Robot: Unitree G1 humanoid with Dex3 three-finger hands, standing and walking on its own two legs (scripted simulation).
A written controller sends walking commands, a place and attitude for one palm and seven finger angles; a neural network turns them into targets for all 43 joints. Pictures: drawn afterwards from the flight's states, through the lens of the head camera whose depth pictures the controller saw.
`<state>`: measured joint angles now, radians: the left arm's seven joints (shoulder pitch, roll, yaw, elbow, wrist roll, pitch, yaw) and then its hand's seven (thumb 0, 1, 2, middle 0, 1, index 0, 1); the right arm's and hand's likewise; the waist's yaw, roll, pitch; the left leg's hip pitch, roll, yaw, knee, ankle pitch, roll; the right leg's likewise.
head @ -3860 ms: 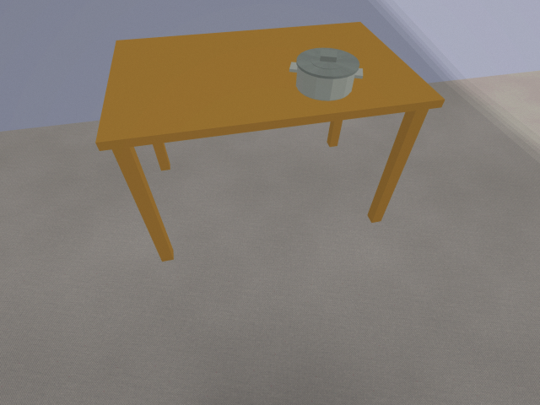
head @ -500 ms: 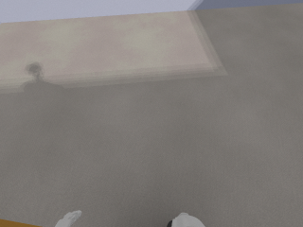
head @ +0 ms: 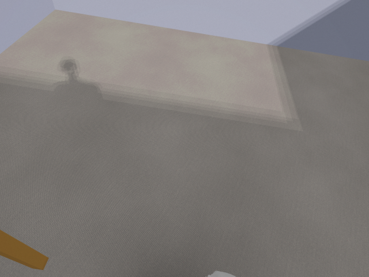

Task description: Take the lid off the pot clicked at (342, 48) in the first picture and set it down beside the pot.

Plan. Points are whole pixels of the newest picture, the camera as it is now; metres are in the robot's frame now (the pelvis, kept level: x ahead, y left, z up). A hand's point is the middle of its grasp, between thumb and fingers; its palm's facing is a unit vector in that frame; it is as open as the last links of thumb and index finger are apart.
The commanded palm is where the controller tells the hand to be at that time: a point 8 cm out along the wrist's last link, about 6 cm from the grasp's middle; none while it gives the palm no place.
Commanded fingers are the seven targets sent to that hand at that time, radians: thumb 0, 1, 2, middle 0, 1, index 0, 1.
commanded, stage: turn to face it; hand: left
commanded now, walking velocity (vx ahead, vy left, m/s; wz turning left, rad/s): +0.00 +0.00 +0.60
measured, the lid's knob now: out of the picture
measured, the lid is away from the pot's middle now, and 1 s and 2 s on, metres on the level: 0.00 0.00 0.00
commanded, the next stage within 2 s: none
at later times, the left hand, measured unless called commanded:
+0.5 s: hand out of the picture +0.05 +0.18 -0.14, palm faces +0.32 -0.91 -0.28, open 7.4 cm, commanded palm none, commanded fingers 0.00 0.90 0.90 -0.20 -0.30 -0.20 -0.30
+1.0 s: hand out of the picture -0.16 +0.14 -0.18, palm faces +0.64 -0.73 -0.26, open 7.4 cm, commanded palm none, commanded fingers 0.00 0.90 0.90 -0.20 -0.30 -0.20 -0.30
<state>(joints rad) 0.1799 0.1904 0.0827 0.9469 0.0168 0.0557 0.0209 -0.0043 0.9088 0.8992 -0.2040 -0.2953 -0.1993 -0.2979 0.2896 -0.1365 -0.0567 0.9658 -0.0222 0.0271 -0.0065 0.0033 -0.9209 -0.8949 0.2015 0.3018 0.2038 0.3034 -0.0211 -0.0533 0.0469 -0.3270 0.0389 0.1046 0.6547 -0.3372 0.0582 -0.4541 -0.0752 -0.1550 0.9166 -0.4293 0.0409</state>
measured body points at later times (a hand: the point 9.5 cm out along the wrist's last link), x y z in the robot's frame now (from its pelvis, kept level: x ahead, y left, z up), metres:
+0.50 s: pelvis -0.01 -0.05 +0.00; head +0.02 -0.06 +0.45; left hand +0.03 +0.23 -0.12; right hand +0.12 -0.30 -0.15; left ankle +0.01 +0.08 -0.72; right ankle +0.03 -0.16 -0.73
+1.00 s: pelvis -0.04 -0.05 +0.00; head -0.02 +0.00 +0.44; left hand -0.19 +0.18 -0.16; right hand +0.22 -0.18 -0.12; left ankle -0.11 +0.03 -0.73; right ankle +0.03 -0.16 -0.72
